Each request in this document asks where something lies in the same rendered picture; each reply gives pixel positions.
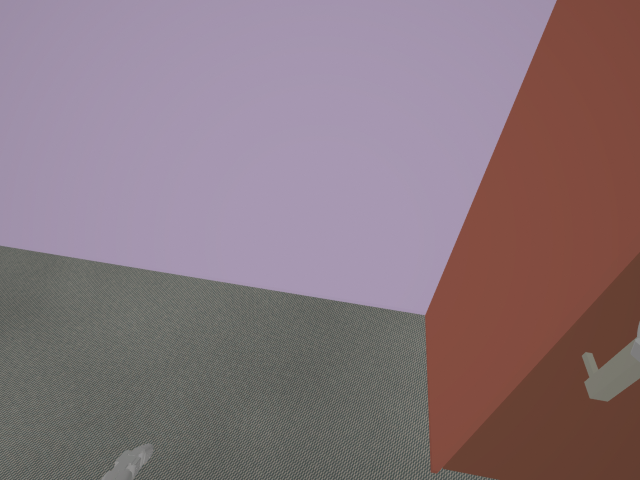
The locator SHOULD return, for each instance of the handle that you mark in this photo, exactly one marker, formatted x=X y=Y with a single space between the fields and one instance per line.
x=612 y=378

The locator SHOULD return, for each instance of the wardrobe door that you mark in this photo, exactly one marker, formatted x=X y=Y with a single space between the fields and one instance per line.
x=548 y=428

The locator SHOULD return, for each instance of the robot left hand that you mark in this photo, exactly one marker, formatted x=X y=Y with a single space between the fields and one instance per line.
x=129 y=463

